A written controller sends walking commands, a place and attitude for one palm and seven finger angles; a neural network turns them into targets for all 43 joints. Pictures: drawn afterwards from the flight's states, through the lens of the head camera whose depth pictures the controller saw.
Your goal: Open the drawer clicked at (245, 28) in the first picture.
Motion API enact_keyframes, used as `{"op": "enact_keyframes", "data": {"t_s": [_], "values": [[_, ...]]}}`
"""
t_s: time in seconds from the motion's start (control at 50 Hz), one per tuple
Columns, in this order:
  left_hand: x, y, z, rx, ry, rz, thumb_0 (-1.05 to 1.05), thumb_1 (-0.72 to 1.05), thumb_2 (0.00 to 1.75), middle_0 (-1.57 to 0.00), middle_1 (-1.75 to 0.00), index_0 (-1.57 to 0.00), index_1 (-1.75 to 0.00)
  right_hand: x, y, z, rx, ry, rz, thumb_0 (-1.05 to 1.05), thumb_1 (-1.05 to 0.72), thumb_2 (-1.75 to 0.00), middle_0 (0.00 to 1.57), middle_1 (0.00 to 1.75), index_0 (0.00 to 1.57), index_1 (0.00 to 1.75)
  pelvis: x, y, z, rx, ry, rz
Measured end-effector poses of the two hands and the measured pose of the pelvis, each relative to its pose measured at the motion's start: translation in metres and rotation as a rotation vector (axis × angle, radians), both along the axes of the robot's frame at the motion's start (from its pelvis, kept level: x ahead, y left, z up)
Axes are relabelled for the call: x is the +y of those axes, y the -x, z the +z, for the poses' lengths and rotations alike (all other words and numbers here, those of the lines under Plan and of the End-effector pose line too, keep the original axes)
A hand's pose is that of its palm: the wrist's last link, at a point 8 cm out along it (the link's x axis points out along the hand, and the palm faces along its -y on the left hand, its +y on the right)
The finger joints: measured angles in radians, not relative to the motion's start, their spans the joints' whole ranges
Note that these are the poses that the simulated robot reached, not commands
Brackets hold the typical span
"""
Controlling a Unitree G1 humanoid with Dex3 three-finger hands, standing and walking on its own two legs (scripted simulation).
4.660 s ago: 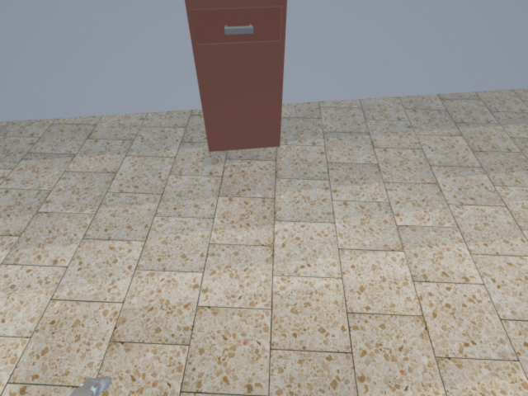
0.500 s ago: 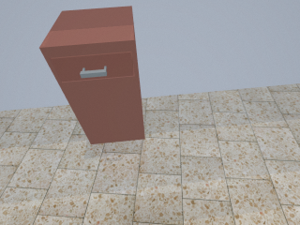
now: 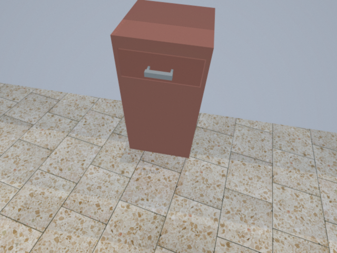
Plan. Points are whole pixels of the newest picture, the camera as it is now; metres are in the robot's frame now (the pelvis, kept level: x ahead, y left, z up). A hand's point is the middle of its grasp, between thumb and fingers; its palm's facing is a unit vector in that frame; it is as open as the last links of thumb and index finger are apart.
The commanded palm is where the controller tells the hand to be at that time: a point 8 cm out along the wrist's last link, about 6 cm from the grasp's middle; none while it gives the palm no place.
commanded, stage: take the last steps up to it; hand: left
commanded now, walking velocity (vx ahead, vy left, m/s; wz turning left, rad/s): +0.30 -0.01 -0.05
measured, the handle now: (159, 72) +0.83 +0.15 -0.06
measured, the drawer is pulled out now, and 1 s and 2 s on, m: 0.00 0.00 0.00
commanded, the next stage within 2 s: come to a stop and stand still in 0.70 s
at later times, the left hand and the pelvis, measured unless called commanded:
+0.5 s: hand (127, 201) +0.28 +0.16 -0.17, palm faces -0.06 -0.97 -0.22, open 7.4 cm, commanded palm none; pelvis +0.16 -0.02 -0.02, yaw -2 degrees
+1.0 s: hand (130, 203) +0.28 +0.15 -0.18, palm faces +0.05 -0.99 -0.14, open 7.4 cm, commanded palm none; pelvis +0.29 -0.01 +0.00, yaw -2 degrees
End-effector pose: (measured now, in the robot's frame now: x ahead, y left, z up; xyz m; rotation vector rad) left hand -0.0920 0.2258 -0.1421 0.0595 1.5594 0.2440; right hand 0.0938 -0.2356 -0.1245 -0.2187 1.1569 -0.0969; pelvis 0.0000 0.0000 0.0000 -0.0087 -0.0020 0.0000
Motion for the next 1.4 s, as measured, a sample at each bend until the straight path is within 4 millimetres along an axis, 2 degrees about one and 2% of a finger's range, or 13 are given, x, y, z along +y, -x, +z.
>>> {"op": "enact_keyframes", "data": {"t_s": [0.06,0.12,0.26,0.38,0.46,0.52,0.64,0.76,0.88,0.98,1.14,1.26,1.4], "values": [[0.012,-0.007,-0.001,0.043,0.017,-0.020,0.01,0.91,0.90,-0.20,-0.30,-0.20,-0.30,0.018,-0.006,0.006,-0.037,-0.004,-0.016,0.01,-0.91,-0.90,0.20,0.30,0.19,0.30,0.011,-0.012,0.003,-0.018,0.000,-0.017],[0.023,-0.040,0.001,-0.001,0.021,-0.046,0.01,0.91,0.90,-0.20,-0.30,-0.20,-0.30,0.022,0.001,0.010,-0.026,0.012,-0.073,-0.01,-0.94,-0.90,0.20,0.30,0.20,0.30,0.018,-0.025,0.009,-0.025,0.005,-0.011],[0.032,-0.159,0.004,-0.202,0.000,-0.102,0.01,0.91,0.90,-0.20,-0.30,-0.19,-0.29,0.024,0.044,0.001,0.172,0.014,-0.131,-0.01,-0.94,-0.90,0.20,0.30,0.20,0.30,0.021,-0.062,0.010,-0.028,-0.015,-0.010],[0.017,-0.269,0.007,-0.313,-0.012,-0.191,0.01,0.91,0.90,-0.20,-0.30,-0.19,-0.29,0.031,0.076,-0.012,0.360,-0.040,-0.216,0.00,-0.92,-0.90,0.20,0.30,0.20,0.30,0.009,-0.107,0.001,-0.021,-0.030,-0.022],[-0.005,-0.343,0.006,-0.383,-0.027,-0.260,0.01,0.91,0.90,-0.20,-0.30,-0.19,-0.29,0.030,0.079,-0.024,0.472,-0.085,-0.265,0.00,-0.91,-0.90,0.20,0.30,0.20,0.30,-0.008,-0.145,-0.011,-0.018,-0.026,-0.034],[-0.019,-0.379,0.003,-0.445,-0.046,-0.269,0.01,0.91,0.90,-0.20,-0.30,-0.19,-0.30,0.020,0.061,-0.032,0.515,-0.109,-0.276,0.01,-0.91,-0.90,0.20,0.30,0.20,0.30,-0.023,-0.168,-0.019,-0.026,-0.021,-0.035],[-0.037,-0.383,0.012,-0.381,-0.038,-0.219,0.00,0.91,0.90,-0.20,-0.30,-0.20,-0.30,-0.012,-0.041,-0.028,0.347,-0.083,-0.230,0.01,-0.91,-0.90,0.20,0.30,0.20,0.30,-0.035,-0.203,-0.002,-0.035,-0.005,-0.026],[-0.028,-0.376,0.016,-0.294,-0.050,-0.181,0.00,0.94,0.90,-0.20,-0.30,-0.20,-0.30,-0.023,-0.150,-0.016,0.150,-0.064,-0.170,0.01,-0.91,-0.90,0.20,0.30,0.19,0.29,-0.035,-0.236,0.008,-0.018,0.005,-0.023],[-0.023,-0.368,0.003,-0.220,-0.005,-0.113,0.00,0.93,0.90,-0.20,-0.30,-0.20,-0.30,-0.019,-0.223,-0.006,0.068,-0.014,-0.105,0.01,-0.94,-0.90,0.20,0.30,0.19,0.29,-0.021,-0.271,0.006,-0.023,0.024,-0.023],[-0.021,-0.368,-0.011,-0.146,0.031,-0.084,0.01,0.92,0.90,-0.20,-0.30,-0.20,-0.30,0.002,-0.260,-0.001,0.041,0.004,-0.078,0.01,-0.93,-0.90,0.20,0.30,0.19,0.30,-0.009,-0.293,0.003,-0.034,0.007,-0.036],[-0.014,-0.378,0.000,-0.092,0.007,-0.141,0.01,0.91,0.90,-0.20,-0.30,-0.20,-0.30,0.004,-0.268,-0.003,0.038,-0.011,-0.118,0.00,-0.93,-0.90,0.20,0.30,0.20,0.30,-0.010,-0.283,0.008,-0.001,-0.004,-0.068],[-0.012,-0.391,0.010,-0.154,-0.078,-0.183,0.01,0.91,0.90,-0.20,-0.30,-0.20,-0.30,-0.029,-0.233,-0.015,0.074,-0.023,-0.159,0.00,-0.92,-0.89,0.21,0.30,0.20,0.30,-0.032,-0.264,0.004,0.002,-0.014,-0.081],[-0.044,-0.390,0.022,-0.239,-0.128,-0.221,0.00,0.91,0.90,-0.20,-0.30,-0.19,-0.29,-0.071,-0.180,-0.032,0.147,-0.060,-0.205,0.00,-0.91,-0.90,0.20,0.30,0.20,0.30,-0.065,-0.247,-0.001,-0.019,-0.031,-0.070]]}}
